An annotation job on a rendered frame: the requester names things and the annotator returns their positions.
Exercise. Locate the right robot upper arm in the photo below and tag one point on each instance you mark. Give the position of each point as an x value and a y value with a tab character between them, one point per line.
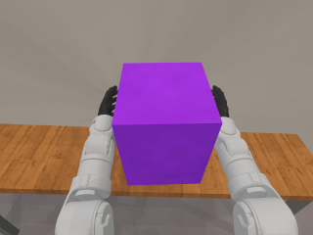
263	216

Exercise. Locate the robot left hand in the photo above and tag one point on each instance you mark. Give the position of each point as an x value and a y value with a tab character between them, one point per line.
106	106

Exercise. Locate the left robot forearm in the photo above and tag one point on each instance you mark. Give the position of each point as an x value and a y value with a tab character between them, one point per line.
93	179

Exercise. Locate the left robot upper arm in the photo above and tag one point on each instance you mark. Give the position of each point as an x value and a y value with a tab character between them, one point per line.
86	218

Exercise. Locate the carton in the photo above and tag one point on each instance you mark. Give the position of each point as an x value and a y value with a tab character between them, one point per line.
165	123

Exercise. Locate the robot right hand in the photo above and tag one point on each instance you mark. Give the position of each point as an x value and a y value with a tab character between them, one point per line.
220	101

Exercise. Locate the right robot forearm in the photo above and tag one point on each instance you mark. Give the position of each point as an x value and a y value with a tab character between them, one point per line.
245	181

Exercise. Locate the table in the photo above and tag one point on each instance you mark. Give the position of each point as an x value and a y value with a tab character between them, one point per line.
43	159

